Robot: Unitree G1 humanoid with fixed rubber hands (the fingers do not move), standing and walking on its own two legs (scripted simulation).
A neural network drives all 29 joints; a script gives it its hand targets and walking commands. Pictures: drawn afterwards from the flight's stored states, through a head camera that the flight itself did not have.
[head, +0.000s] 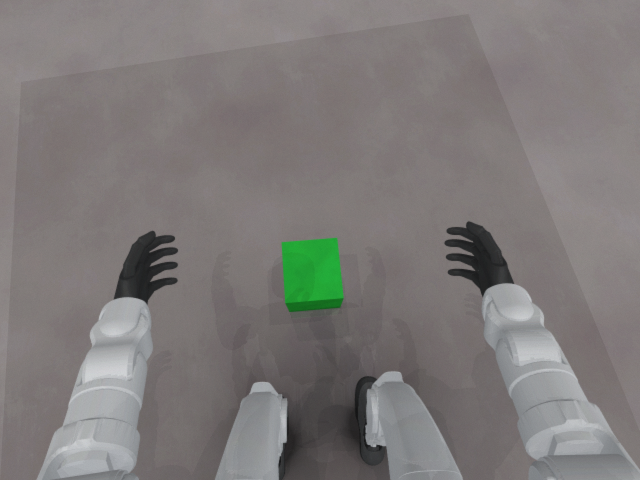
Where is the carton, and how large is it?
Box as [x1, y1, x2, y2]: [282, 238, 343, 311]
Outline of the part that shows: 336,238 282,242 285,303 289,311 330,308 340,306 343,296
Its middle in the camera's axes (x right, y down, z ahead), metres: -0.01 +0.10 +1.04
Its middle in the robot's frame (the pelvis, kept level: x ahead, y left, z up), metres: +0.48 +0.02 -0.61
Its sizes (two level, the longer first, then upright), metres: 0.155 0.142 0.157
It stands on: the floor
